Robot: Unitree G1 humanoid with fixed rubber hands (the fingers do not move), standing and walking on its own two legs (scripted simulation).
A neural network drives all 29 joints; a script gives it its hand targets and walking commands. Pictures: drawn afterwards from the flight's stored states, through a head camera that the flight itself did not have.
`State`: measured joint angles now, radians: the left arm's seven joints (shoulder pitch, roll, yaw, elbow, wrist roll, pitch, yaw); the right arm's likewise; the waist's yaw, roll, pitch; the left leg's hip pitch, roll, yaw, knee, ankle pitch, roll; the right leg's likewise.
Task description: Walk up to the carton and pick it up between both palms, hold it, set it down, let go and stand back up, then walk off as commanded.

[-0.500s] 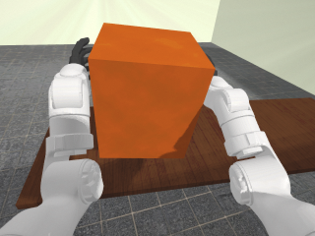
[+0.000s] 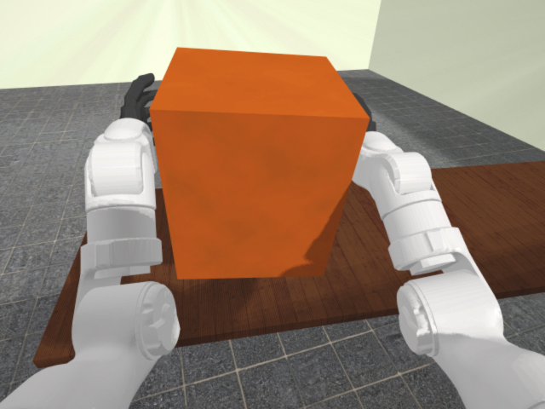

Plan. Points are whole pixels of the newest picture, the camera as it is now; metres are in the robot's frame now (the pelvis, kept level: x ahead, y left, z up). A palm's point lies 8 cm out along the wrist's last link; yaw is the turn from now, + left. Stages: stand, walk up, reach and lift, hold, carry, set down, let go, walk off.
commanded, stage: hold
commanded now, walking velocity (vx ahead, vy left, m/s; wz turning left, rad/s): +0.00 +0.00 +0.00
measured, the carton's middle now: (253, 166) +0.36 +0.00 +0.25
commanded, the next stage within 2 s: set down in 1.24 s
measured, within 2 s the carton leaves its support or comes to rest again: neither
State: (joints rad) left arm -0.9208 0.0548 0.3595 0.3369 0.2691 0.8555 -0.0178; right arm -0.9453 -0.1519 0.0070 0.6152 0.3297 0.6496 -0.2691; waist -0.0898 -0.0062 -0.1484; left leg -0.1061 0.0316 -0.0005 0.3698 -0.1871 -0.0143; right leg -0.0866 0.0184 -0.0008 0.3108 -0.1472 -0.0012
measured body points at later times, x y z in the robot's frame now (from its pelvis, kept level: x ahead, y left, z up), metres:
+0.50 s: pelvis +0.00 +0.00 +0.00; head -0.08 +0.01 +0.44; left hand +0.39 +0.15 +0.30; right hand +0.39 -0.16 +0.27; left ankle +0.01 +0.13 -0.75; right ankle +0.02 -0.12 -0.75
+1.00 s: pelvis +0.00 +0.00 +0.00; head -0.09 +0.02 +0.44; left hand +0.38 +0.15 +0.31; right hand +0.37 -0.15 +0.28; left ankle +0.01 +0.13 -0.75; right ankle +0.02 -0.12 -0.75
